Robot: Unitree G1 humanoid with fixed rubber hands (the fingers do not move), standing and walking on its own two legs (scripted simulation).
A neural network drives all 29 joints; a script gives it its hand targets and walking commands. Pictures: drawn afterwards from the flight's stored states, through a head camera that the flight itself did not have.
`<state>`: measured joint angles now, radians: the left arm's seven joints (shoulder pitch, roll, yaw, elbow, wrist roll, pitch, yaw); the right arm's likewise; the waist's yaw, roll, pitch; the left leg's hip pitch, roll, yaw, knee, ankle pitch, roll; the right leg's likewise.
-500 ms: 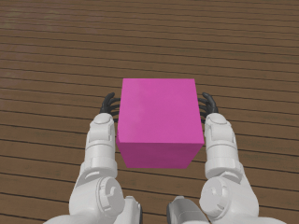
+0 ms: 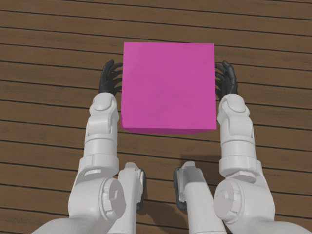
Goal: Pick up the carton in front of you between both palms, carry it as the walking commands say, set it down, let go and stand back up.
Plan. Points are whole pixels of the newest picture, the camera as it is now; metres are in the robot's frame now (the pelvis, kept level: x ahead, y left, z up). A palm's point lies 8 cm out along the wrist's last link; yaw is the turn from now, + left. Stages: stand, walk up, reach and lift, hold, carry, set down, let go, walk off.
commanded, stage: set down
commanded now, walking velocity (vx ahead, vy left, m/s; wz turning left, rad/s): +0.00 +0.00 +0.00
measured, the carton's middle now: (165, 97) +0.44 -0.02 -0.15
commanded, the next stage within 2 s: none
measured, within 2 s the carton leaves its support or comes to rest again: rests again in 1.36 s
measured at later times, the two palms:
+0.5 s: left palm (123, 94) +0.48 +0.12 -0.24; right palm (211, 97) +0.46 -0.18 -0.24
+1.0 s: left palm (131, 95) +0.53 +0.11 -0.40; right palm (201, 98) +0.50 -0.19 -0.40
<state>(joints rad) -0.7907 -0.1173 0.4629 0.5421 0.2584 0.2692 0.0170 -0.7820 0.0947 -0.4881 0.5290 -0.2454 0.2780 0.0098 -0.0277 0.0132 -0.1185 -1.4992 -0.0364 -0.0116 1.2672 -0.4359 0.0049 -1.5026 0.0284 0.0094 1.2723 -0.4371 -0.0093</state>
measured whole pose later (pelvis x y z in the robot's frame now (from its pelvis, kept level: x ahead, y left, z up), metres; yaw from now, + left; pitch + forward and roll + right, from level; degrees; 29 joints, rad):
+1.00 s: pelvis -0.04 +0.00 -0.23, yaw +0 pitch +42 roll +1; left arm -1.44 0.21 0.27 0.84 0.04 0.27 0.12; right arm -1.39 -0.20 -0.36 0.77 -0.04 0.29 -0.10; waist -0.05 0.01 0.30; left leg -2.23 -0.04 0.01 2.11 -0.61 0.00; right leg -2.23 0.04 -0.01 2.11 -0.61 -0.01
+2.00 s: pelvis -0.05 +0.01 -0.27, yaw +0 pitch +31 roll -1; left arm -1.57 0.28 0.34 1.01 0.06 0.20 -0.03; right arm -1.52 -0.28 -0.43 0.96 -0.07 0.22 0.09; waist -0.06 0.01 0.52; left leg -2.19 -0.07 0.01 2.27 -0.61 0.00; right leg -2.19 0.04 0.00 2.26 -0.62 0.01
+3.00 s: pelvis -0.04 +0.00 -0.15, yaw -1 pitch +46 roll +0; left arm -1.47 0.38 0.19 1.01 -0.07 0.22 0.08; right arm -1.39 -0.35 -0.27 0.94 0.10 0.21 -0.08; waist -0.05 0.01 0.09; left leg -2.07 -0.06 -0.02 1.79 -0.53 -0.01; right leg -2.07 0.05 0.01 1.79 -0.52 0.00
